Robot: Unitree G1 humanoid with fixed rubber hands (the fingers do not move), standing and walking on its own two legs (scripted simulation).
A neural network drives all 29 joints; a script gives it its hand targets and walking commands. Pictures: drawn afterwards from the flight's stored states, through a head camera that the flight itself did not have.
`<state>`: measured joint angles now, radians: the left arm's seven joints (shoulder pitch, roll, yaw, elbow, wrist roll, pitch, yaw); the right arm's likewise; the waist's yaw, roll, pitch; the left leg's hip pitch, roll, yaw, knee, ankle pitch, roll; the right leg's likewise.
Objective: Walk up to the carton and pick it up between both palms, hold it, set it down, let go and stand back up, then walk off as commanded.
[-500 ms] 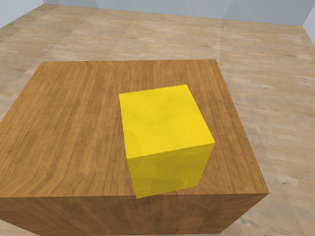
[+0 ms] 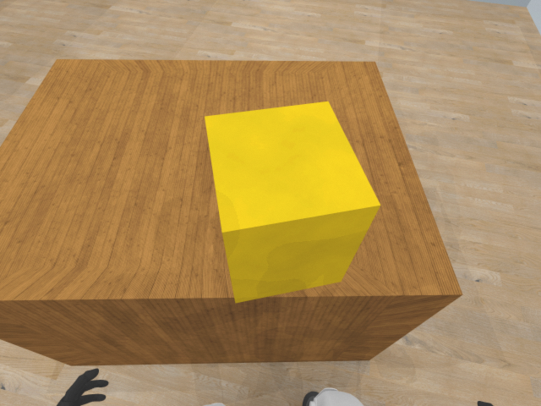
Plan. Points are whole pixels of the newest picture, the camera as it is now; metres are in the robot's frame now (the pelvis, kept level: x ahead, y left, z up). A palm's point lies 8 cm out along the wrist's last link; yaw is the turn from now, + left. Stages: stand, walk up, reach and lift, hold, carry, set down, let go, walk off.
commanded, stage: walk up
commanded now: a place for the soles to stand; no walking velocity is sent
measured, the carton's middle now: (279, 207) +0.43 -0.01 +0.00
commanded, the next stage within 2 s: none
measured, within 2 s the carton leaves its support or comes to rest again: neither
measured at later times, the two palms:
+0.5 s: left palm out of the picture +0.10 +0.30 -0.11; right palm out of the picture +0.07 -0.30 -0.10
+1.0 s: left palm out of the picture +0.12 +0.28 -0.10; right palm out of the picture +0.02 -0.35 -0.09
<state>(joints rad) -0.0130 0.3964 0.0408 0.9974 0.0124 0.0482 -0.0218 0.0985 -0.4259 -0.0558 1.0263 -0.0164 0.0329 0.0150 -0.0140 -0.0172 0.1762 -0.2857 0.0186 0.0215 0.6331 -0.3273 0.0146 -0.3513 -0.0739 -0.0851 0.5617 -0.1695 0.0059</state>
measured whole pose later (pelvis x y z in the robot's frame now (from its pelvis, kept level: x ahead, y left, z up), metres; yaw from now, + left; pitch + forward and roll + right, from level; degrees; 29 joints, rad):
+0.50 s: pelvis -0.01 +0.00 +0.00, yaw -4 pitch -3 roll +0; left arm 0.12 0.37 0.03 0.97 0.01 0.02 -0.02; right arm 0.14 -0.37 -0.02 0.94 -0.02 -0.03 0.00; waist 0.01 -0.01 0.11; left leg -0.26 0.04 0.07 0.58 -0.26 0.00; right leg -0.16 -0.02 0.03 0.58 -0.38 0.02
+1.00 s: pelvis +0.00 -0.02 +0.01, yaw -5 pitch -1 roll +1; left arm 0.16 0.40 0.04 0.98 0.03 0.01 -0.04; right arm 0.20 -0.41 -0.02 1.03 -0.02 -0.04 0.00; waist -0.02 -0.03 0.02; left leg -0.23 0.07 0.08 0.48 -0.24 -0.03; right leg -0.15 0.02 0.04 0.50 -0.34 -0.02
